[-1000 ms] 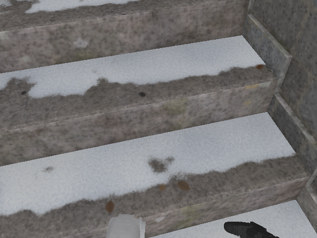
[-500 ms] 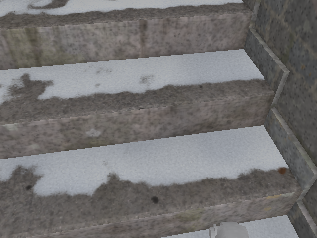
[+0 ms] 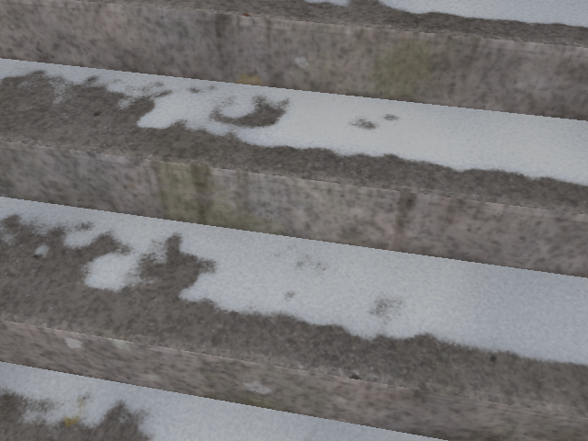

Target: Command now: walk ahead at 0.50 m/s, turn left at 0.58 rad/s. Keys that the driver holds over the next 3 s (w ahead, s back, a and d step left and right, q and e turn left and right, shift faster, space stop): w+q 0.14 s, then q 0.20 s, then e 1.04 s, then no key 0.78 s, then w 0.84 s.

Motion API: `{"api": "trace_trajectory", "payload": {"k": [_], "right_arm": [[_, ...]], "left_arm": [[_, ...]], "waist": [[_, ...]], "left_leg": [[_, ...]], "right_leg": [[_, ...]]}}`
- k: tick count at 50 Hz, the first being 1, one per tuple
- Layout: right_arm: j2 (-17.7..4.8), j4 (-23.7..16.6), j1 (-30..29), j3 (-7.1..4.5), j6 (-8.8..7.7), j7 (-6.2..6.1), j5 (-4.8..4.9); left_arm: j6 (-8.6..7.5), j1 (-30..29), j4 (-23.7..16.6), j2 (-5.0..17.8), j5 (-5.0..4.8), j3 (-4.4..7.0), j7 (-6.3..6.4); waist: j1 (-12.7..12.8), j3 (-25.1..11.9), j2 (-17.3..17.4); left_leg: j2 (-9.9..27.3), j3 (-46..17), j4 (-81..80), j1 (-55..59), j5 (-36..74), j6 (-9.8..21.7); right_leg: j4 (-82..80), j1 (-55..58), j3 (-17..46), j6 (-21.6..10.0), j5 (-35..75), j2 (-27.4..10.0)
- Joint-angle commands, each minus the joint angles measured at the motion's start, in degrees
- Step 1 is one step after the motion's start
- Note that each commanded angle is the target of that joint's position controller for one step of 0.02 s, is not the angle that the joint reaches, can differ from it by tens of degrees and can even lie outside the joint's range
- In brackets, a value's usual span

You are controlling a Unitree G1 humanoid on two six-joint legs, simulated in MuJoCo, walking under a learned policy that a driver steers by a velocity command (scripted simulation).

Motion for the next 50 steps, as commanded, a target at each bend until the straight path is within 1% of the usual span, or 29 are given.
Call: {"api": "trace_trajectory", "payload": {"k": [1, 5, 8, 9, 11, 12, 14, 15, 16, 17, 18, 19, 21, 22, 23, 24, 25, 26, 27, 28, 30, 32, 35, 37, 40, 42, 45, 47, 50], "right_arm": [[2.39, -3.06, -3.12, 1.83, 0.52, 0.58, 0.02], [5.86, -11.45, -15.79, 4.56, 1.08, -1.92, 0.96], [3.26, -16.41, -24.89, 4.58, 3.56, -1.85, -0.04], [4.42, -18.3, -29.55, 4.91, 5.47, -0.49, -1.55], [4.51, -19.71, -31.29, 4.89, 7.08, 1.46, -0.95], [3.9, -18.48, -26.82, 4.52, 5.82, 1.49, -0.06], [-0.11, -13.3, -12.34, 2.84, 3.43, 0.5, 1.71], [-2.79, -11.62, -4.25, 2.67, 2.65, -1.05, 1.76], [-5.7, -11.15, 5.57, 1.58, 3.3, -2.78, -0.02], [-9.68, -9.08, 14.76, 0.02, 3.78, -4.08, -4.29], [-14.46, -5.62, 18.51, -3.6, 2.43, -4.11, -3.95], [-15.33, -5.53, 13.31, -4.4, 0.19, -3.85, -3.68], [-7.34, -2.84, 4.03, -2.79, -1.39, -2.59, -1.07], [-2.8, -2.45, -0.32, -1.49, -1.45, -2.2, -0.69], [1.29, -4.0, -4.68, -0.43, -1.22, -1.83, -1.92], [3.18, -4.75, -6.54, 0.34, -1.63, -1.74, -2.63], [3.05, -3.12, -2.67, -0.19, -2.94, -4.42, 0.09], [0.94, -2.38, -2.43, -0.09, -3.25, -5.74, 0.48], [1.78, -7.11, -11.14, 0.32, -3.89, -3.22, -1.4], [-1.78, -10.44, -17.67, -0.78, -4.65, -2.29, -0.28], [-6.15, -11.0, -16.12, -1.77, -4.33, -2.26, -0.61], [-6.74, -8.53, -11.4, -1.75, -3.48, -1.97, -1.7], [-7.8, -5.98, -3.78, -2.66, -3.9, -1.75, 0.81], [-7.21, -6.1, 6.65, -3.72, -3.84, -3.21, 1.25], [-5.39, -13.34, -5.03, -3.94, -3.77, -5.83, -0.59], [-4.96, -15.94, -10.55, -4.3, -1.79, -6.68, -0.09], [-2.19, -18.61, -10.99, -3.66, -1.28, -7.04, -1.03], [-3.51, -18.62, -6.53, -4.31, -2.09, -7.66, -1.38], [-1.64, -18.31, -2.84, -4.52, -4.08, -6.28, -0.35]], "left_arm": [[-2.49, -0.45, -0.83, -2.75, 2.24, -1.78, 0.03], [-3.1, 9.36, 5.1, -3.83, 4.4, -3.46, -0.41], [-3.53, 13.82, 5.62, -3.16, 4.93, -4.19, -2.24], [-3.28, 8.79, 2.94, -2.96, 2.55, -4.48, -3.4], [-4.45, 11.14, 3.23, 3.53, -1.99, -2.69, -3.58], [-5.82, 13.17, 1.3, 8.18, -3.06, -1.6, -2.16], [-7.1, 9.03, -3.0, 14.95, -4.5, 1.07, -1.47], [-7.68, 9.33, -5.77, 13.89, -2.53, 2.06, -1.31], [-7.66, 7.44, -8.94, 12.6, -2.35, 2.41, -1.39], [-6.53, 0.98, -12.33, 6.6, -1.81, 2.69, -2.88], [-4.34, 6.32, -9.44, 4.99, -4.25, 3.33, -4.57], [-4.36, 5.46, -9.01, 4.27, -3.93, 4.0, -4.21], [-4.69, 3.14, -8.7, -0.4, -2.84, 1.96, -2.96], [-4.46, 1.66, -8.74, -2.82, -3.15, 0.75, -2.16], [-3.78, 4.16, -6.2, -2.33, -4.32, 0.67, -1.56], [-3.3, 3.45, -6.45, -0.87, -3.71, 0.87, -1.01], [-1.74, -2.57, -13.73, 0.84, -4.2, 1.48, 3.88], [-0.42, -2.43, -13.33, 1.92, -4.69, 1.42, 5.46], [-1.86, -0.18, -10.37, 2.07, -4.36, 1.42, -0.03], [-2.52, 3.91, -8.98, 3.94, -4.7, 2.23, -2.48], [-3.91, 0.39, -10.26, 4.47, -4.81, 2.01, -5.17], [-4.26, -4.02, -13.16, 6.21, -5.25, 2.23, -4.96], [-4.29, -8.3, -19.35, 8.84, -5.45, 2.78, -0.16], [-3.21, -16.23, -23.55, 12.99, -4.98, 3.55, 3.35], [-3.33, -11.7, -22.64, 12.57, -6.02, 4.39, 4.0], [-3.72, -2.69, -19.64, 13.33, -5.64, 5.15, 3.71], [-3.89, -10.16, -22.73, 12.62, -5.15, 4.95, 2.03], [-3.72, -18.64, -25.89, 14.02, -5.66, 5.37, 1.72], [-0.13, -22.9, -28.41, 13.69, -5.35, 5.16, 0.38]], "waist": [[-0.74, 5.59, -5.75], [1.22, 8.42, -4.43], [1.73, 7.17, -2.59], [0.32, 5.37, -3.24], [-1.47, 2.95, -7.67], [-2.88, 2.84, -10.35], [-8.1, 0.26, -14.21], [-8.11, -10.03, -9.57], [-10.55, -19.5, -5.06], [-11.74, -22.06, 5.91], [-11.03, -19.69, 3.62], [-8.77, -9.83, 0.44], [-2.97, -1.2, -2.48], [0.18, -0.23, -3.9], [2.2, -0.07, -5.88], [4.13, -0.39, -7.72], [3.79, 3.11, -9.15], [4.29, 5.05, -6.16], [6.7, -2.73, -1.16], [9.59, -0.05, -1.35], [6.12, 1.24, -1.23], [2.93, 3.72, -0.27], [0.09, 4.57, 0.45], [-6.84, 2.64, -4.69], [-2.33, 2.51, -11.11], [2.61, 2.17, -15.06], [0.46, 0.06, -12.39], [-3.06, 0.22, -9.15], [-4.98, -0.58, -6.35]], "left_leg": [[0.57, 0.88, 11.35, -11.84, -5.66, 0.84], [1.82, -1.33, 10.32, -31.08, -10.96, 6.29], [5.23, 6.56, -8.69, -22.51, 0.45, 5.1], [5.66, 13.84, -16.27, -4.56, 0.97, 3.53], [0.01, 19.74, -22.39, 13.85, -17.07, -1.73], [-3.18, 19.89, -27.66, 18.64, -15.68, -4.29], [-6.32, 17.25, -43.88, 29.96, -7.05, -3.25], [-2.51, 5.93, -39.9, 52.0, 20.6, 1.79], [-0.35, -7.12, -50.06, 68.59, 24.71, 5.91], [7.23, -26.55, -70.31, 75.81, 24.37, 10.71], [12.54, -34.74, -78.65, 67.44, 20.41, 9.71], [11.88, -29.22, -78.15, 55.75, 15.21, 7.38], [10.48, -21.59, -78.65, 42.99, 4.39, 5.47], [9.13, -17.82, -80.38, 38.19, 1.93, 3.54], [8.95, -15.32, -82.7, 34.6, 2.62, 1.6], [8.17, -10.97, -83.45, 33.26, 7.52, 0.67], [8.62, -6.53, -86.04, 35.0, -0.66, -2.17], [7.16, 0.01, -88.74, 33.82, 3.8, -3.33], [3.23, 4.09, -89.57, 33.62, 5.05, -5.51], [1.23, 10.43, -91.41, 26.57, 10.42, -7.47], [-0.29, 15.07, -90.9, 29.79, 10.09, -8.52], [4.69, 11.35, -87.03, 40.59, 10.68, -5.54], [12.47, 3.8, -82.05, 54.38, 14.53, -0.18], [8.8, 5.41, -78.53, 62.24, 3.19, -4.21], [0.34, 16.46, -73.11, 49.2, -9.32, -10.79], [-2.49, 14.5, -66.56, 35.89, -16.76, -14.15], [-2.89, 8.85, -58.42, 36.12, -24.87, -14.57], [-3.29, 7.41, -61.64, 43.43, -24.11, -14.35], [-5.7, 12.9, -79.58, 56.79, -5.24, -13.44]], "right_leg": [[-18.75, 7.82, 9.14, -10.21, 12.47, -12.81], [-23.58, 24.88, 11.6, -10.56, 11.77, -17.57], [-29.96, 20.95, 7.2, -10.09, 12.05, -16.22], [-33.65, 8.19, 1.5, -11.68, 22.47, -14.12], [-30.99, 5.89, -3.33, -11.71, 55.37, -14.12], [-26.24, 13.46, -2.42, -9.41, 82.54, -16.35], [-16.68, 24.57, -1.01, -3.02, 103.86, -18.88], [-5.31, 10.88, 0.6, 1.54, 101.11, -15.83], [8.69, -1.32, 4.2, 4.04, 70.66, -9.64], [28.81, -15.29, 10.12, 5.51, 4.76, 0.63], [56.53, -17.28, 23.17, 3.26, 6.02, 2.4], [66.34, -22.6, 27.71, 2.89, 7.69, 1.4], [71.83, -27.75, 26.26, 0.46, 7.45, 0.56], [71.91, -28.57, 26.02, -1.85, 6.94, -0.71], [69.79, -28.16, 26.94, -2.09, 11.67, -2.01], [64.6, -27.34, 26.54, -0.99, 12.33, -2.77], [57.18, -21.24, 22.98, 0.13, 5.53, -2.02], [45.3, -17.39, 20.77, 1.03, 5.74, -2.4], [44.54, -12.22, 22.87, 4.0, 9.78, -5.92], [37.64, -0.97, 19.15, 6.09, 11.12, -5.2], [30.48, 5.8, 16.67, 9.27, 12.96, -3.21], [20.07, 1.84, 18.69, 9.67, 11.92, -4.17], [2.71, -1.32, 17.58, 6.88, 12.37, -3.52], [0.43, -6.35, 20.43, -0.66, 29.12, -2.61], [-8.77, -0.35, 35.31, -11.16, 20.44, -7.71], [-13.57, 11.7, 46.28, -15.09, 15.44, -12.85], [-12.37, 9.37, 43.77, -13.14, 19.23, -11.16], [-12.35, 2.5, 40.27, -11.51, 22.28, -9.07], [-9.21, -1.64, 36.82, -11.01, 22.85, -4.2]]}}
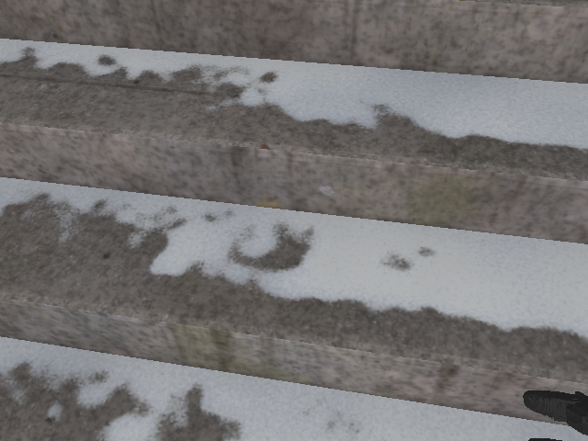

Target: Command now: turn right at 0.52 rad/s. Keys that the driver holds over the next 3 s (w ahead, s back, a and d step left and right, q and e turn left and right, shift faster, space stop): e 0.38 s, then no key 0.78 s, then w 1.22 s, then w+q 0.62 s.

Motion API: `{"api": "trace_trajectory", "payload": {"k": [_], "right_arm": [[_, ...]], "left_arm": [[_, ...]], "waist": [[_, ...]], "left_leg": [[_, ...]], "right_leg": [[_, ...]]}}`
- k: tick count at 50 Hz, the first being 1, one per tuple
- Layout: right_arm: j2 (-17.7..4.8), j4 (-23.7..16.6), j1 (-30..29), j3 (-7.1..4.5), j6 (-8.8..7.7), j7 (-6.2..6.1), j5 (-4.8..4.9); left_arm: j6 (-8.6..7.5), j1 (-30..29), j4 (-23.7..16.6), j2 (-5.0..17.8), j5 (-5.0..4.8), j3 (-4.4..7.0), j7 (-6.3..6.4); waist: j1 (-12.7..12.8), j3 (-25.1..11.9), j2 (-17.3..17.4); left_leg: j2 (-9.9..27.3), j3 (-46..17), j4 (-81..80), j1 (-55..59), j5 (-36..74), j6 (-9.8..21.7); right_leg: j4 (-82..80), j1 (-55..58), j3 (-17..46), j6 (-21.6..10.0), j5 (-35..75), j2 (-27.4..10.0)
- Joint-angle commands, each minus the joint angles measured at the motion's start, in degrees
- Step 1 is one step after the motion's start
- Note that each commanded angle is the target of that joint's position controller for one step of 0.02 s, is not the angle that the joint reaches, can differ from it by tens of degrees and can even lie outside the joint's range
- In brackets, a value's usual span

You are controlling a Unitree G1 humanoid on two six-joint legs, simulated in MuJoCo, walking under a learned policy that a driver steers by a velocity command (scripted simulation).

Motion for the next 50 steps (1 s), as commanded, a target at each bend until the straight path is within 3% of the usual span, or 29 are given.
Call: {"api": "trace_trajectory", "payload": {"k": [1, 2, 3, 4, 5, 6, 8, 9, 13, 14, 15, 16, 17, 18, 21, 22, 23, 24, 25, 27, 28, 32, 34, 36, 38, 40, 41, 43, 50], "right_arm": [[-1.41, -3.17, 4.41, -1.04, -1.83, 0.49, 0.41], [-5.32, -4.11, 4.88, -1.97, -2.43, 0.61, -0.2], [-10.04, -4.83, 5.66, -3.28, -2.39, 0.99, -0.69], [-12.94, -5.44, 5.72, -4.55, -2.6, 0.83, -2.27], [-10.79, -5.21, 3.83, -3.65, -2.78, 0.25, -2.75], [-7.15, -6.65, -2.4, -1.32, -2.01, 0.32, -3.81], [0.05, -9.32, -7.33, 2.53, -0.54, -0.21, -2.44], [-0.51, -10.2, -7.53, 2.86, 0.1, -1.01, -1.33], [-5.72, -4.19, 8.65, 2.08, 2.35, -1.55, -1.29], [-8.25, -2.46, 11.14, 0.79, 2.28, -2.35, 0.26], [-9.74, -3.57, 7.59, 0.37, 0.66, -2.08, 0.31], [-10.38, -3.76, 5.63, 0.34, -0.22, -1.95, 0.14], [-11.58, -4.72, 1.56, 0.08, -0.76, -1.84, -1.56], [-11.05, -4.93, -1.56, 0.34, -1.33, -1.53, -1.76], [-6.29, -0.57, 3.6, 1.49, -1.64, -1.03, -0.82], [-1.69, 0.55, 7.6, 2.44, -1.42, -0.47, -0.8], [2.04, -4.1, 9.74, 3.82, -1.46, -0.96, 0.09], [-2.79, -5.33, 3.66, 3.29, -1.62, -1.04, 1.29], [-4.11, -5.43, -0.26, 3.13, -0.88, -0.55, 2.17], [-7.34, -2.67, 2.13, 1.01, -0.37, -1.25, 0.53], [-6.67, -2.56, 3.89, 1.01, -0.52, -1.45, -0.15], [-5.26, 0.88, 10.61, 1.21, 0.97, -0.09, -0.48], [-3.83, 1.95, 13.32, 1.71, 1.55, 1.8, -0.94], [-1.84, 1.54, 13.0, 2.84, 2.04, 3.76, -0.62], [0.15, 1.78, 12.17, 3.99, 1.87, 5.73, 1.25], [0.09, 1.01, 10.34, 5.62, 1.52, 6.09, 1.68], [-2.69, -0.97, 4.4, 5.01, 0.56, 5.89, 2.44], [-2.87, -0.09, 2.77, 4.6, -0.48, 5.43, 1.77], [0.1, 4.73, 11.17, 5.78, 1.01, 5.75, 0.91]], "left_arm": [[2.15, -8.02, -7.11, 7.32, 0.37, 1.8, -1.21], [2.56, -5.85, -7.86, 4.19, 0.15, 1.29, -0.67], [2.53, -4.47, -9.07, 2.2, 0.84, 0.2, -0.38], [2.24, -3.16, -7.85, 5.91, 1.79, 1.2, -0.05], [1.71, 1.21, -4.88, 8.72, 1.15, 2.31, 0.45], [1.1, 2.21, -3.82, 8.74, 1.72, 2.43, 1.18], [0.54, -2.67, -6.31, 8.11, 2.44, 2.22, 1.36], [0.52, -4.67, -7.35, 6.25, 2.68, 1.48, 0.82], [1.11, -8.44, -9.25, 2.93, 1.47, -0.33, 1.0], [1.17, -8.83, -9.13, 0.35, 1.7, -1.51, 0.08], [1.11, -7.41, -8.8, -0.75, 2.58, -2.15, -1.81], [0.7, -5.71, -8.83, 0.06, 2.86, -2.11, -3.07], [0.22, -3.63, -9.23, 0.94, 2.59, -2.14, -3.5], [-0.16, -0.97, -8.62, 2.2, 2.08, -1.71, -3.82], [-1.83, -1.32, -8.74, 4.71, 0.31, -0.36, -3.42], [-2.49, -0.74, -8.78, 6.93, 1.44, 0.75, -2.05], [-2.47, 0.19, -9.98, 15.03, 0.02, 2.52, -0.06], [-3.16, 4.07, -9.72, 11.36, 0.53, 2.32, -0.22], [-3.33, 2.41, -8.54, 9.82, 1.24, 2.26, -0.55], [-2.55, -2.76, -10.17, 5.11, 1.07, 0.65, -0.68], [-1.89, -4.65, -11.06, 4.19, 0.08, 0.35, -0.64], [-1.37, -10.2, -14.15, 0.08, 0.44, -1.81, -0.97], [-1.59, -14.03, -15.16, 2.03, 0.17, -1.5, -1.64], [-1.29, -13.57, -13.69, 2.31, -0.16, -1.58, -2.93], [0.21, -10.41, -10.04, 0.47, -2.28, -2.48, -5.48], [1.78, -2.55, -7.08, -1.7, -2.08, -2.63, -7.58], [0.89, -1.88, -7.58, -1.1, -0.02, -2.27, -6.55], [-0.34, -10.43, -9.3, 1.59, 1.6, -1.78, -4.86], [-0.9, -9.32, -7.58, -1.29, 0.45, -1.86, -3.85]], "waist": [[-4.44, -6.96, -4.01], [-1.93, -7.95, 2.29], [-1.19, -8.4, 9.96], [-2.67, -6.19, 13.9], [-0.92, -7.29, 3.95], [2.01, -3.94, 3.0], [1.54, -5.64, 0.22], [1.72, -7.17, 0.63], [-4.71, -5.98, 3.51], [-5.85, -5.17, 4.02], [-4.6, -3.18, 3.72], [-3.76, -4.01, 5.57], [-2.42, -4.76, 8.76], [-0.06, -5.22, 7.27], [-1.12, -5.57, 3.46], [-2.24, -7.68, -2.13], [-4.96, -13.37, -14.09], [1.61, -12.66, -12.61], [2.63, -11.63, -9.5], [-0.38, -7.5, -3.9], [-2.65, -6.47, -3.92], [-5.6, -6.93, -3.65], [-7.12, -5.84, -3.15], [-5.45, -6.12, -3.83], [-5.23, -2.92, -1.12], [0.19, -3.92, -2.58], [2.98, -2.99, 0.41], [-0.22, -3.57, -0.22], [-3.56, -3.56, -1.24]], "left_leg": [[0.1, 2.06, -11.06, 12.58, 12.05, 1.53], [6.14, -3.61, -10.68, 15.73, 29.99, 7.21], [18.4, -19.53, -15.37, 23.13, 44.81, 20.21], [30.07, -30.34, -19.17, 20.36, 49.02, 29.06], [27.71, -26.4, -19.15, 15.66, 41.43, 25.91], [22.22, -17.73, -18.65, 8.21, 32.85, 20.75], [18.09, -9.28, -19.3, 6.7, 28.32, 16.73], [16.63, -6.71, -18.92, 7.82, 29.23, 15.37], [16.41, -4.72, -18.82, 25.65, 24.61, 15.98], [16.83, -5.06, -18.7, 27.66, 19.06, 15.08], [18.02, -1.89, -19.63, 19.31, 17.61, 13.79], [18.11, -2.06, -19.71, 14.43, 12.59, 12.89], [19.09, -2.52, -18.74, 9.01, 14.71, 13.17], [20.19, -2.34, -18.28, 7.13, 13.68, 12.96], [18.31, 1.37, -10.11, 7.14, 8.57, 8.58], [13.58, 6.23, -1.51, 4.74, 4.39, 3.64], [3.52, 9.71, 9.35, -9.21, -10.67, -3.92], [1.64, 0.48, 20.42, -20.69, -20.17, -7.1], [2.42, -4.69, 33.02, -22.33, -17.91, -7.5], [4.51, -8.66, 38.98, -24.8, -13.79, -6.47], [4.75, -8.51, 41.04, -22.48, -11.95, -5.87], [3.94, -8.01, 38.68, -18.67, -0.84, -7.97], [3.93, -4.44, 27.45, -11.49, 0.78, -9.05], [4.01, -3.1, 15.53, -6.06, -3.41, -9.01], [4.72, -2.89, -6.01, -1.16, 3.51, -7.83], [4.93, -5.71, -7.83, 0.36, 6.64, -3.91], [3.89, -5.58, -6.23, -2.7, 4.26, 0.31], [4.63, -5.88, -8.52, -7.1, 2.26, 1.75], [4.59, -4.02, -5.88, 1.88, 8.18, 1.42]], "right_leg": [[-6.3, 0.92, 13.45, -11.58, 12.47, -7.48], [2.26, -2.51, 8.75, -6.71, 5.33, -2.85], [14.07, -15.11, -0.21, -0.4, -8.96, 5.27], [43.78, -23.71, -2.2, 4.89, -25.32, 4.65], [61.07, -25.75, 0.29, 5.16, -20.58, 2.85], [67.88, -25.83, 1.43, 4.86, -14.27, 2.21], [66.43, -24.6, 1.94, 4.61, -6.35, 2.05], [64.15, -21.91, -0.42, 5.57, -5.48, 1.01], [34.49, -30.68, -3.75, 8.85, -11.71, -0.28], [24.01, -31.44, -5.98, 8.59, -15.01, -1.98], [21.88, -21.7, -9.44, 7.2, -17.39, -4.09], [17.82, -15.86, -9.83, 5.43, -18.3, -4.44], [19.38, -9.02, -9.58, 2.72, -6.51, -5.21], [16.03, -6.14, -9.41, 0.57, -0.92, -5.05], [-5.51, 4.98, -11.46, -6.27, 11.15, -1.54], [-6.64, 10.83, -5.88, -10.77, 25.12, -4.66], [-7.01, 24.21, 15.29, -24.65, 47.15, -18.3], [-8.46, 28.49, 21.82, -24.91, 37.94, -22.25], [-7.14, 23.48, 17.7, -20.47, 33.48, -20.65], [-7.25, 14.54, 11.98, -16.73, 25.84, -18.57], [-9.08, 8.47, 11.68, -16.59, 22.76, -18.03], [-10.21, 1.52, 7.71, -14.57, 9.96, -14.01], [-8.88, -2.39, 1.74, -11.16, 9.28, -9.81], [-5.88, -1.38, 1.74, -10.4, 7.72, -10.13], [-3.66, 0.62, 4.17, -8.44, -5.19, -10.11], [-5.21, 3.93, 6.08, -4.34, -15.98, -8.54], [-5.13, 5.45, 1.53, -2.7, -9.27, -6.57], [-0.95, 9.75, -3.71, -2.27, -3.95, -4.65], [-1.85, 4.24, -4.15, -4.79, 5.78, -4.3]]}}
Over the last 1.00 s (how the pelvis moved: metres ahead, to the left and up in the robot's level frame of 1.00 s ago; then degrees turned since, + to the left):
0.31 0.05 0.18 0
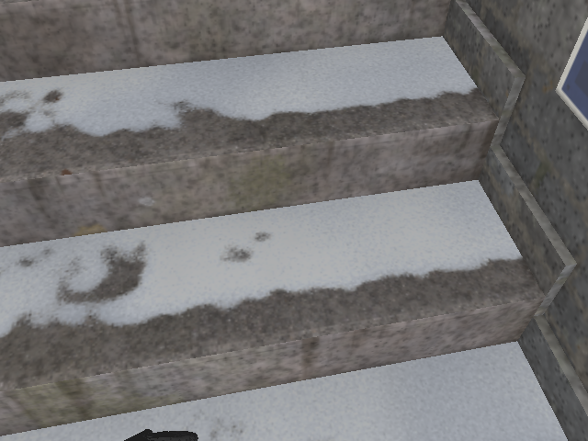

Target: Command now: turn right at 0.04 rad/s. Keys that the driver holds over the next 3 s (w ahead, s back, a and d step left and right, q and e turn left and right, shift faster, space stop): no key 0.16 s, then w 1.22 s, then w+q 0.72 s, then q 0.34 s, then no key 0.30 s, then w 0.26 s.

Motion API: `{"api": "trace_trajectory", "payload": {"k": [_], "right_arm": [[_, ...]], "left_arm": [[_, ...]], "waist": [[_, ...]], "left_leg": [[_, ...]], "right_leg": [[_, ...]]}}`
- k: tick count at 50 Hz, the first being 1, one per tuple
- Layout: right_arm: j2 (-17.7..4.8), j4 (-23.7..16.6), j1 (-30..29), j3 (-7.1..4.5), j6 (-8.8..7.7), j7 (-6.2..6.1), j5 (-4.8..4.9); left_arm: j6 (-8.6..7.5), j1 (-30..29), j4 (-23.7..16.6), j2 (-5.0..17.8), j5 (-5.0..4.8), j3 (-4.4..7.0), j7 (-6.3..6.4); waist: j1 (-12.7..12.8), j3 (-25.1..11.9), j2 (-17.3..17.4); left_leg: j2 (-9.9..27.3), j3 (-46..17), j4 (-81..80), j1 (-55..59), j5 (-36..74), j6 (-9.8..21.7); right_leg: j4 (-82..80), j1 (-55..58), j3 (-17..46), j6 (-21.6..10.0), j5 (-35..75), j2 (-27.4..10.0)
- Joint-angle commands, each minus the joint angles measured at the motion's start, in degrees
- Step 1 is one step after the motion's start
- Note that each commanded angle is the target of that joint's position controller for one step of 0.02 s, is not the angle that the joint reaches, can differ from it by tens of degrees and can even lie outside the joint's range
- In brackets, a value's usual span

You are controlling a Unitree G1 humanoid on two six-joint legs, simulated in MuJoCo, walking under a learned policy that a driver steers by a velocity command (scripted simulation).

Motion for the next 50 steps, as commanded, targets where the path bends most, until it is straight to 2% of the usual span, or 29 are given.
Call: {"api": "trace_trajectory", "payload": {"k": [1, 8, 10, 13, 18, 22, 24, 25, 26, 27, 28, 29, 31, 33, 34, 36, 37, 38, 39, 40, 41, 42, 43, 44, 45, 46, 48, 49, 50], "right_arm": [[-5.71, -2.33, 0.53, -1.38, 0.02, 0.15, -0.17], [-5.45, -2.22, -0.82, -1.8, 0.27, 0.49, -0.26], [-5.21, -0.9, 0.96, -1.85, 1.37, 0.47, -0.81], [-9.79, -1.27, 0.82, -3.97, 1.88, -1.26, -2.48], [-8.55, -2.24, 2.32, -4.44, 0.86, -3.68, -2.01], [-10.96, -1.55, 1.65, -5.25, 2.13, -3.5, -2.26], [-10.01, -0.93, 0.32, -5.39, 2.8, -2.43, -3.68], [-8.46, -1.85, -0.35, -4.68, 2.97, -1.04, -4.53], [-5.15, -1.81, -0.6, -3.87, 2.77, 0.37, -4.92], [-4.93, 0.28, -0.79, -3.9, 1.43, 0.54, -2.88], [-5.42, -0.09, -2.04, -4.39, -0.06, 0.04, -1.12], [-5.07, -1.83, -5.7, -4.1, -1.32, -0.27, -1.14], [-0.42, -7.04, -9.93, -1.73, -0.43, -0.52, -2.42], [3.72, -11.28, -11.97, 1.11, 1.94, -0.02, -2.52], [3.14, -12.83, -13.63, 1.57, 2.6, -0.21, -1.77], [-3.52, -15.77, -20.38, 0.5, 3.68, -0.7, 0.38], [-2.48, -17.52, -28.1, 1.79, 4.94, -0.26, -0.19], [-1.17, -15.51, -26.96, 1.76, 5.16, 0.74, -0.65], [-0.6, -13.32, -20.91, 2.0, 6.08, 1.45, -0.4], [-2.36, -11.12, -17.01, 1.63, 6.77, 1.79, -0.79], [-3.73, -9.0, -13.22, 1.17, 6.95, 1.24, -1.51], [-6.72, -6.33, -5.32, -0.12, 6.59, 0.02, -2.2], [-8.7, -2.35, 4.94, -0.15, 5.84, -0.75, -0.36], [-12.49, 3.73, 22.87, -1.78, 5.64, -2.43, -3.76], [-14.25, 7.39, 28.55, -3.06, 3.55, -3.38, -5.17], [-12.51, 9.44, 23.49, -2.9, 1.2, -3.81, -4.14], [-1.91, 11.16, 8.76, -0.91, 0.15, -2.26, -2.69], [3.08, 11.05, 1.9, 0.54, 0.33, -1.83, -2.7], [4.86, 10.97, -2.61, 1.15, 0.55, -1.65, -2.6]], "left_arm": [[-1.34, -2.12, -3.67, 3.9, -0.06, 1.4, 0.19], [-1.11, 0.29, -1.47, 4.6, -0.23, 1.63, 0.97], [-0.88, 2.24, -0.06, 4.8, -0.27, 1.86, 1.3], [-1.4, 2.78, -0.32, 8.44, 1.63, 3.58, 3.03], [-1.63, 5.82, 0.68, 6.09, 1.94, 3.2, 4.39], [-1.34, 11.57, 2.42, 4.19, 2.42, 2.81, 3.36], [-2.03, 17.14, 4.78, 4.93, 1.57, 3.33, 3.06], [-2.14, 23.98, 6.66, 6.89, 1.65, 4.23, 3.0], [-1.83, 36.36, 10.27, 10.42, 2.21, 5.24, 3.41], [-1.23, 43.97, 13.43, 10.64, 3.25, 4.98, 2.9], [-0.41, 43.3, 16.5, 10.92, 6.1, 4.47, 2.28], [0.88, 42.6, 19.25, 7.78, 7.52, 3.08, 1.9], [1.98, 37.29, 23.54, -3.21, 7.09, -2.08, 0.92], [1.68, 27.18, 23.83, -5.14, 8.59, -3.48, 1.54], [0.72, 21.08, 22.32, -3.37, 9.23, -3.22, 2.13], [-1.74, 14.65, 17.92, 3.32, 7.89, -2.0, 2.44], [-1.51, 16.79, 16.94, 6.57, 5.4, -1.68, 1.54], [-2.49, 19.71, 16.61, 8.94, 2.6, -1.24, 0.93], [-2.9, 22.59, 18.39, 14.96, 1.99, 0.19, -0.03], [-3.46, 24.25, 18.84, 17.59, 1.46, 1.27, -0.41], [-3.37, 25.5, 19.72, 16.36, 0.97, 1.63, -1.19], [-3.03, 30.53, 21.99, 12.37, 3.31, 1.51, -2.15], [-2.59, 37.52, 21.84, 8.03, 6.81, 0.5, -3.74], [-1.1, 28.8, 19.71, 4.8, 6.16, 0.47, -4.74], [-0.53, 22.12, 18.81, 3.67, 3.35, 1.45, -4.61], [-0.97, 16.4, 16.94, 3.29, 2.03, 2.13, -2.51], [-0.32, 11.14, 14.01, 1.8, 2.49, 1.1, 0.55], [0.49, 11.64, 14.03, 1.39, 2.88, 0.5, 0.99], [1.71, 12.01, 14.28, -0.29, 2.65, 0.07, 1.2]], "waist": [[0.35, -4.99, -0.16], [0.71, -5.0, 1.44], [0.52, -2.65, 0.59], [0.47, 0.2, 1.99], [0.84, -0.82, 3.78], [2.74, 0.78, 5.8], [4.59, -0.03, 3.15], [7.16, -4.07, -1.98], [11.01, -6.21, -11.62], [14.0, -1.12, -14.12], [12.58, 3.02, -7.91], [11.52, 4.7, -5.84], [6.27, 3.26, -2.04], [0.37, 2.35, -2.18], [-1.79, 3.17, -1.53], [-2.6, 0.55, 0.28], [-1.37, -0.85, -1.78], [-1.66, 0.07, -7.71], [-3.97, -2.06, -9.96], [-4.29, -3.16, -9.15], [-2.94, -6.36, -10.58], [-1.77, -13.84, -8.83], [-2.65, -25.26, 1.21], [-10.51, -24.01, 13.52], [-11.83, -15.14, 13.61], [-8.32, -3.9, 10.35], [0.01, -3.95, -2.75], [3.86, -5.4, -3.5], [6.42, -4.59, -1.6]], "left_leg": [[2.25, -1.81, -5.38, 1.3, 11.05, 2.77], [2.3, -1.94, -5.82, 3.77, 14.03, 3.37], [2.15, -1.81, -8.18, 2.61, 4.72, 4.19], [4.08, -6.14, -12.25, 0.47, -10.91, 9.83], [8.36, -12.12, -17.27, 6.98, -6.06, 15.9], [13.18, -15.78, -19.16, 7.77, 6.0, 19.59], [8.23, -8.71, -9.86, 5.82, 16.35, 17.75], [1.27, -1.5, 4.09, -1.22, 26.06, 13.64], [-5.27, 2.37, 23.58, -22.15, 12.11, 8.33], [-6.64, -0.69, 54.42, -38.88, -5.52, 8.25], [-7.07, -5.71, 79.74, -53.17, -8.55, 10.48], [-7.2, -7.18, 93.12, -63.49, -8.74, 14.05], [-3.17, -8.7, 101.44, -74.06, -6.15, 19.81], [0.35, -5.23, 98.32, -69.54, -6.83, 21.19], [1.61, -3.48, 88.03, -63.35, -5.05, 20.59], [4.37, 2.78, 60.09, -36.22, 11.56, 17.04], [1.87, 7.15, 52.25, -18.44, 0.97, 11.58], [-2.54, 12.29, 51.39, -12.39, -2.75, 7.41], [-5.21, 13.44, 46.49, -14.24, 0.63, 6.71], [-6.33, 14.03, 34.31, -20.39, -0.83, 6.64], [-8.18, 14.41, 24.22, -20.83, -1.89, 7.68], [-6.89, 7.86, 23.09, -6.73, 9.63, 11.77], [0.11, -16.81, 15.02, 18.58, 10.63, 20.34], [8.64, -41.16, -5.95, 27.64, -1.13, 25.11], [11.89, -53.08, -13.52, 17.97, -23.31, 21.74], [10.67, -49.93, -12.55, 8.75, -26.81, 18.57], [10.13, -35.6, -11.63, 0.86, -12.06, 17.14], [9.97, -31.67, -13.38, -3.51, -6.39, 16.4], [8.85, -26.85, -15.76, -6.54, -4.18, 15.34]], "right_leg": [[-6.61, 4.15, 4.4, -3.06, 10.3, -4.05], [-6.63, 2.76, 3.11, -2.24, 10.93, -3.35], [-9.1, 1.83, 3.46, -2.95, 1.12, -3.39], [-10.09, -1.18, 5.79, -7.64, -13.9, -4.37], [-7.0, -1.92, 3.19, -9.83, -6.8, -3.45], [-2.81, 2.97, -2.35, -8.17, 0.46, -0.59], [-7.59, 10.73, -0.92, -9.21, 7.15, -1.12], [-12.37, 21.33, 8.15, -14.05, 16.13, -5.25], [-17.72, 39.9, 24.68, -22.95, 30.54, -14.88], [-20.54, 41.88, 34.98, -27.6, 30.86, -23.01], [-18.67, 40.32, 32.98, -25.09, 30.26, -24.59], [-17.59, 38.32, 29.07, -23.04, 28.9, -24.97], [-16.86, 32.36, 20.85, -17.7, 19.45, -23.63], [-22.5, 14.74, 10.73, -12.94, 5.49, -17.63], [-27.15, 5.31, 6.98, -11.9, 1.91, -14.99], [-36.04, -18.1, 1.51, -11.17, 0.37, -8.85], [-47.48, -28.97, 4.06, -13.88, 1.68, -11.47], [-44.29, -26.28, 4.89, -16.41, 29.0, -13.58], [-35.29, -12.49, 2.6, -17.11, 68.89, -15.78], [-28.16, 5.51, 1.17, -15.51, 89.11, -16.72], [-20.38, 18.17, -0.43, -14.93, 97.36, -17.46], [-6.9, 15.98, -1.98, -11.98, 97.52, -15.2], [6.32, -5.54, 4.04, -10.01, 79.34, -9.76], [26.67, -23.07, 7.67, -7.56, 19.32, 0.3], [54.58, -32.62, 18.5, -7.84, 17.92, 1.98], [67.8, -41.56, 18.57, -8.25, 18.91, 1.97], [75.15, -45.69, 18.51, -12.08, 21.93, 1.56], [78.07, -44.62, 17.53, -13.48, 22.08, -0.1], [81.45, -46.62, 16.5, -14.04, 19.29, -0.8]]}}
Over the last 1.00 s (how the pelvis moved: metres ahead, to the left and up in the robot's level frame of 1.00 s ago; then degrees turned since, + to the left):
0.00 -0.03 -0.01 -18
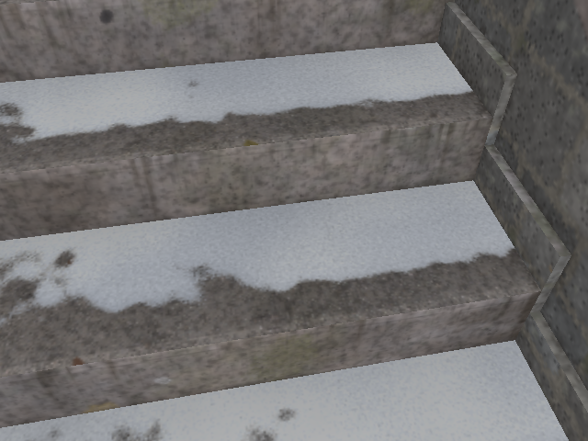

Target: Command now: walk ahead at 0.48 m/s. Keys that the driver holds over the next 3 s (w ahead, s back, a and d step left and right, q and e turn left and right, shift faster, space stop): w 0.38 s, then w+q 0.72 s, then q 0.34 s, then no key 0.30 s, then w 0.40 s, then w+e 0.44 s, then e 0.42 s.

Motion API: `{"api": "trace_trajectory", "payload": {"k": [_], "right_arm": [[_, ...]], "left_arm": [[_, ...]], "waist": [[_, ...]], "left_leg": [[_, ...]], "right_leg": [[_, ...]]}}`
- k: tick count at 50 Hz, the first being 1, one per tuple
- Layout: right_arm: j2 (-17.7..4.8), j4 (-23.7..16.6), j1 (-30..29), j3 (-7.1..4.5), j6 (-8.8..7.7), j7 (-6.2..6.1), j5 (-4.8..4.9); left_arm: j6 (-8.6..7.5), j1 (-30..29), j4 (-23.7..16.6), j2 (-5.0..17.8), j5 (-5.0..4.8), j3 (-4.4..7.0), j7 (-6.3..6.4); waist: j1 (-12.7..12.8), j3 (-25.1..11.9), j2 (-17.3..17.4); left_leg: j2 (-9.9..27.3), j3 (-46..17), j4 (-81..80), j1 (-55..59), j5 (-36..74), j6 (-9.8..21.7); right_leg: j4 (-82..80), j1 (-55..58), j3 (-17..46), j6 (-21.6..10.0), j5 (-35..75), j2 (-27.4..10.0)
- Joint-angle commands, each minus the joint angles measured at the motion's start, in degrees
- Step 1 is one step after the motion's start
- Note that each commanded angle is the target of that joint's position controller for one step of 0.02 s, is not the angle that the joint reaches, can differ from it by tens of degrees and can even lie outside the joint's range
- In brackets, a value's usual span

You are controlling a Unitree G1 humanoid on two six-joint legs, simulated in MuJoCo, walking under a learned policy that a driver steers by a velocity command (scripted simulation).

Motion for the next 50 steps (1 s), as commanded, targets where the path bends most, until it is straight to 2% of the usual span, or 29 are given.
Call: {"api": "trace_trajectory", "payload": {"k": [1, 4, 6, 8, 10, 13, 15, 17, 18, 19, 20, 21, 22, 23, 24, 25, 26, 28, 31, 35, 37, 40, 42, 43, 44, 46, 48, 49, 50], "right_arm": [[6.93, 3.25, -2.29, 2.16, -1.05, 0.92, -0.86], [2.31, 1.08, -5.78, 1.21, -2.51, 1.28, -3.18], [1.71, 4.12, 4.6, 1.75, -1.98, 0.65, -3.94], [2.21, 9.59, 18.62, 2.1, -1.75, 0.1, -4.61], [1.25, 11.06, 22.13, 1.98, -2.23, 0.61, -5.34], [2.14, 11.52, 25.62, 3.1, -2.96, 1.32, -4.79], [2.04, 8.9, 21.84, 3.46, -1.88, 3.42, -0.91], [-3.86, 7.82, 20.73, 2.53, -3.73, 3.89, 1.03], [-9.04, 7.33, 20.04, 1.22, -4.36, 3.65, 1.62], [-10.45, 7.65, 19.67, 0.35, -4.85, 3.46, 1.87], [-10.68, 8.24, 21.01, -0.44, -4.85, 3.88, 0.02], [-6.11, 10.45, 27.62, -0.01, -4.95, 4.36, -1.62], [-4.35, 9.81, 26.46, 0.01, -4.33, 4.94, -0.81], [-0.96, 9.4, 19.2, -1.23, -2.57, 6.06, 0.49], [-1.85, 9.64, 14.42, -2.82, -1.71, 6.04, 2.04], [-0.31, 9.76, 13.29, -2.86, -2.77, 4.51, 1.76], [0.82, 8.79, 10.42, -2.8, -3.45, 3.01, 1.01], [1.94, 4.87, 3.93, -2.75, -2.32, 2.06, 1.51], [4.46, 2.69, 2.32, -1.59, -0.09, 2.86, 2.54], [2.56, -2.85, -5.7, -0.84, 0.76, 3.44, 2.76], [1.34, -5.86, -9.91, -0.29, 1.93, 2.91, 2.11], [1.45, -12.45, -20.02, 1.22, 2.36, 1.21, 2.87], [1.33, -13.77, -24.61, 0.99, 3.55, 1.12, 3.18], [1.44, -16.21, -30.9, 1.49, 5.04, 2.22, 2.73], [1.68, -18.2, -37.67, 1.97, 6.1, 2.92, 2.14], [6.17, -16.45, -26.15, 2.62, 5.53, 4.7, 1.59], [1.48, -15.72, -21.2, 1.3, 3.73, 4.83, 2.77], [-0.64, -15.12, -15.4, 0.43, 2.8, 4.02, 2.98], [-3.85, -14.78, -12.16, -0.15, 2.55, 2.64, 3.6]], "left_arm": [[2.21, 1.73, -3.16, -4.76, -0.24, -1.89, 1.3], [1.94, -2.75, -4.39, -2.99, -1.26, -2.07, -0.12], [1.91, -8.47, -5.14, -2.86, -1.68, -2.69, -1.12], [2.04, -13.43, -7.35, -5.58, -0.46, -4.51, 0.87], [1.23, -19.06, -10.33, -4.94, -0.86, -5.21, 2.18], [2.76, -29.06, -14.93, -3.11, -0.65, -4.71, 2.57], [5.51, -41.27, -19.44, -7.23, 0.55, -6.54, 0.8], [5.55, -33.73, -17.43, -7.27, 0.09, -5.51, -1.05], [4.76, -28.53, -16.39, -5.92, -0.19, -4.85, -1.55], [3.58, -26.48, -15.44, -4.22, -0.3, -4.01, -1.58], [2.55, -20.37, -13.82, -2.61, -0.54, -3.23, -0.73], [2.17, -10.67, -10.64, -1.96, -0.48, -3.26, 0.4], [3.05, 1.58, -8.29, 1.79, 0.05, -2.41, 1.66], [3.11, 15.43, -1.91, 7.16, 1.37, -0.63, 2.84], [1.53, 16.45, 0.35, 6.13, 0.92, -0.48, 3.45], [-0.18, 9.21, 1.57, 3.87, -1.53, -0.71, 4.19], [-0.21, 2.81, 1.6, -1.34, -1.92, -1.82, 3.46], [0.53, -3.82, 3.4, -10.54, -1.0, -4.67, 2.43], [-0.92, -2.23, 5.58, -13.17, 0.83, -4.93, 1.9], [-3.31, 0.6, 5.52, -9.21, 2.78, -4.15, 3.08], [-3.86, 10.25, 9.22, -8.89, 3.16, -4.78, 2.92], [-3.24, 17.4, 12.08, -6.82, 5.94, -5.22, 2.19], [-2.98, 19.62, 11.51, -7.31, 5.43, -5.47, 1.96], [-2.04, 13.6, 8.44, -3.27, 3.26, -4.23, 0.42], [-1.8, 18.13, 9.42, -3.12, 1.26, -4.17, 0.17], [-2.97, 15.95, 8.09, 1.2, 0.95, -3.48, -0.04], [-4.97, 16.98, 8.29, 6.77, 0.65, -1.57, 0.31], [-5.4, 16.83, 8.34, 9.26, 0.64, -0.64, 0.36], [-6.01, 20.87, 7.19, 4.75, 2.44, -1.24, 0.69]], "waist": [[7.37, 3.59, 0.8], [9.16, 6.52, 0.73], [4.55, 6.17, 7.18], [0.37, 9.01, 7.3], [-0.49, 10.23, 5.07], [-2.23, 9.66, 8.85], [-2.64, 10.23, 9.35], [2.19, 7.65, 14.32], [5.1, 6.31, 13.93], [6.33, 3.34, 12.95], [6.09, -2.12, 13.28], [6.11, -13.12, 6.1], [11.31, -18.65, -1.2], [14.5, -13.99, -9.78], [13.77, -7.67, -6.5], [9.71, 0.32, -7.59], [6.4, 0.37, -0.62], [1.33, -0.66, 6.73], [-3.39, 2.42, 6.26], [-1.49, 5.05, -1.29], [1.13, 6.15, -1.36], [2.93, 5.92, 4.94], [4.3, 6.88, 1.47], [4.48, 8.67, 1.66], [7.21, 8.52, 0.39], [1.34, 8.04, -3.52], [-2.31, 4.83, -7.03], [-4.77, 2.91, -9.91], [-2.84, -6.96, -5.0]], "left_leg": [[13.6, -27.52, -31.95, 12.46, 3.99, 7.67], [7.84, -8.69, -36.66, -0.39, 10.0, 5.15], [10.53, -12.38, -38.45, 4.96, 8.59, 7.7], [16.2, -21.09, -36.65, 26.56, 9.44, 9.35], [17.95, -20.5, -37.01, 36.76, 13.29, 9.04], [15.54, -15.52, -42.13, 30.36, 16.31, 8.69], [18.04, -13.12, -52.42, 14.89, 20.58, 9.76], [19.99, -8.56, -48.57, 19.65, 53.57, 11.01], [20.07, -7.39, -43.31, 28.0, 76.75, 11.51], [20.71, -7.04, -39.0, 36.4, 88.69, 10.74], [19.95, -6.49, -30.74, 36.3, 97.82, 8.33], [14.59, -9.07, -15.78, 17.99, 85.82, 4.59], [8.34, -13.42, -4.54, 4.75, 58.65, 4.5], [2.58, -19.15, 21.35, -6.29, 25.35, 2.03], [3.19, -25.19, 41.42, -12.02, 31.44, 1.85], [5.34, -23.44, 50.53, -15.08, 33.75, 2.1], [4.82, -21.95, 57.22, -17.99, 32.83, 3.84], [5.73, -20.38, 65.4, -23.78, 30.09, 8.82], [8.41, -18.03, 62.93, -30.85, 26.66, 12.58], [9.64, -12.5, 68.58, -35.38, 14.46, 12.37], [9.7, -13.75, 68.74, -45.57, 14.26, 13.17], [12.2, -11.6, 55.12, -54.02, 17.7, 13.06], [13.62, -6.33, 46.99, -50.1, 21.94, 11.69], [13.47, -1.1, 34.53, -37.57, 5.28, 9.36], [10.13, 3.15, 33.05, -30.68, -1.73, 7.23], [6.71, 3.84, 33.89, -20.84, 5.04, 6.56], [0.3, 6.24, 17.6, -12.05, 4.8, 7.97], [-1.47, 3.65, 13.3, -1.93, 8.82, 8.66], [0.61, -5.95, 17.49, 19.96, 26.74, 12.35]], "right_leg": [[16.21, -24.97, 1.41, -3.06, -0.47, -2.91], [5.85, -16.61, -9.43, -1.85, 0.77, -5.86], [18.39, -21.85, -13.11, 0.14, -5.48, -7.1], [25.39, -45.35, -6.65, -1.83, -9.46, -6.65], [19.68, -53.02, -6.64, -2.65, -9.29, -7.75], [1.23, -40.75, -16.22, 0.5, -3.33, -11.73], [-15.46, -19.22, -20.36, 1.15, -17.75, -10.93], [-17.85, -6.81, -24.83, 3.27, -22.05, -6.1], [-23.91, -4.81, -26.41, 4.21, -24.47, -3.01], [-34.1, -1.07, -26.85, 3.73, -30.36, -0.55], [-38.46, 11.51, -22.68, 2.08, -23.9, -0.02], [-38.82, 36.34, -8.89, -2.64, -5.59, -6.54], [-56.08, 49.53, 11.18, -5.59, -20.59, -13.13], [-73.83, 48.5, 33.25, -9.17, -28.77, -22.0], [-78.66, 38.63, 37.08, -5.78, -37.65, -22.47], [-76.76, 29.58, 26.71, -4.71, -35.04, -22.19], [-76.29, 26.36, 20.22, -5.72, -26.99, -22.0], [-78.59, 25.3, 10.51, -2.5, -17.06, -23.26], [-79.72, 24.31, -9.97, 1.63, -7.61, -16.74], [-87.56, 26.16, -19.02, 0.12, -13.84, -15.86], [-88.96, 35.57, -17.33, -0.5, -13.38, -18.35], [-92.82, 47.18, -17.78, 0.51, -12.02, -21.61], [-95.8, 45.59, -21.64, 0.12, -7.55, -20.61], [-101.92, 36.14, -27.31, 0.05, -4.93, -20.98], [-103.84, 33.68, -25.75, -2.11, -2.67, -21.2], [-96.91, 39.24, -28.34, -2.17, 37.99, -24.91], [-88.35, 50.87, -29.53, -0.3, 76.88, -24.51], [-82.94, 51.07, -29.35, 1.94, 82.11, -24.33], [-71.89, 36.4, -28.44, 5.75, 72.11, -20.19]]}}
Over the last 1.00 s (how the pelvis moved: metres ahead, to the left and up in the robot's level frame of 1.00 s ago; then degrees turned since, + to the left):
0.27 0.04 0.13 0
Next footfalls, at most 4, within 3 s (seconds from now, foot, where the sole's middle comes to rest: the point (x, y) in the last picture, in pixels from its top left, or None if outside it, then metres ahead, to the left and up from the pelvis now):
0.40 right None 0.42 -0.16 -0.54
0.98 left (230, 284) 0.70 0.13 -0.37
1.54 right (272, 115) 1.00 0.04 -0.20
2.14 left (163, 261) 0.76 0.26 -0.37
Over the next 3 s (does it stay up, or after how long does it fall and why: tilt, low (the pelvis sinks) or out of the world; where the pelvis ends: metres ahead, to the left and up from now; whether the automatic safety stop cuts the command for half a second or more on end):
stays up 1.15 0.39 0.67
